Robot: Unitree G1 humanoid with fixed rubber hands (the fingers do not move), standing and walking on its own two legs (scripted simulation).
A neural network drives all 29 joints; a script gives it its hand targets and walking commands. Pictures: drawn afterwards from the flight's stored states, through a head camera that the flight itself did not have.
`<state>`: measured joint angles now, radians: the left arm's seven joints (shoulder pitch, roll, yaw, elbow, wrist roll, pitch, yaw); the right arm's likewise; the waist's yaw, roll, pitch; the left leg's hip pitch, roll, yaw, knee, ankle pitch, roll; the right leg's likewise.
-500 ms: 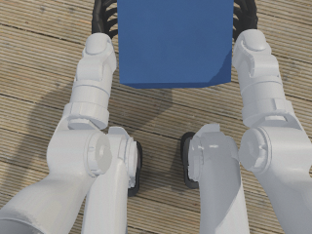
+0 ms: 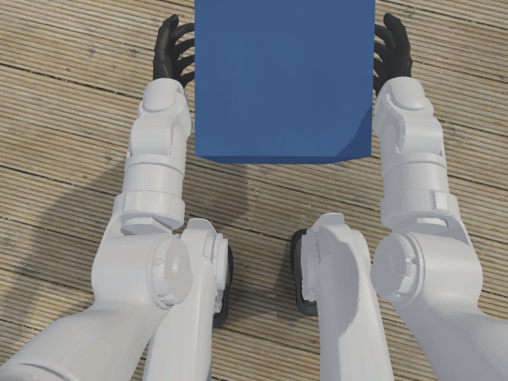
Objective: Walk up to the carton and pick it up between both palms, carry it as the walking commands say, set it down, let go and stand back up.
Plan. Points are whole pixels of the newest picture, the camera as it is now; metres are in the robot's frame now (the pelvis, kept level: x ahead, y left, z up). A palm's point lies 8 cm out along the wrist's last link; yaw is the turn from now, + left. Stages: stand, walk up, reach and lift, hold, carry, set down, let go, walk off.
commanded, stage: reach and lift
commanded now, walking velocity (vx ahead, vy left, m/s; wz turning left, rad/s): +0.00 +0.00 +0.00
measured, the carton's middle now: (277, 97) +0.51 -0.04 -0.17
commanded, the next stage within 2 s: none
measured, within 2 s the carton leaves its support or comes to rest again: neither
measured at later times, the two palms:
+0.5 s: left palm (143, 70) +0.50 +0.11 -0.01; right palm (415, 68) +0.48 -0.19 -0.02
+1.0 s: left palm (101, 55) +0.48 +0.12 +0.06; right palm (458, 49) +0.47 -0.18 +0.06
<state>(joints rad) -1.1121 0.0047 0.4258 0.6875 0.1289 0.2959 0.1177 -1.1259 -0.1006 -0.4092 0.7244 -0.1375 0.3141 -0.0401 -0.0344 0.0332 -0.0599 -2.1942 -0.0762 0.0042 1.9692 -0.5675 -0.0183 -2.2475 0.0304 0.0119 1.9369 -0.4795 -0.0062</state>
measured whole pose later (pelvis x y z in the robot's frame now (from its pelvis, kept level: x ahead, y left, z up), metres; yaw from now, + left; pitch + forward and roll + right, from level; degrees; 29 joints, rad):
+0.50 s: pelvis +0.00 +0.00 +0.05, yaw +0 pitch +44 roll +2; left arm -1.01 -0.04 0.47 0.65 0.19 0.33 0.08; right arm -1.03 -0.03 -0.45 0.68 -0.21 0.36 -0.02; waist -0.03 0.03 -0.15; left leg -2.03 -0.08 -0.01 1.80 -0.54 -0.01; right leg -2.07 0.03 0.02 1.77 -0.46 -0.01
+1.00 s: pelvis +0.02 +0.00 +0.11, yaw -1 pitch +40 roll +1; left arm -0.88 -0.08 0.48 0.64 0.22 0.33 0.06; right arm -0.90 0.02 -0.46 0.67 -0.24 0.36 -0.02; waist -0.02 0.02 -0.21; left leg -1.79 -0.07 -0.01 1.62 -0.54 0.00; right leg -1.83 0.04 0.02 1.59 -0.46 0.00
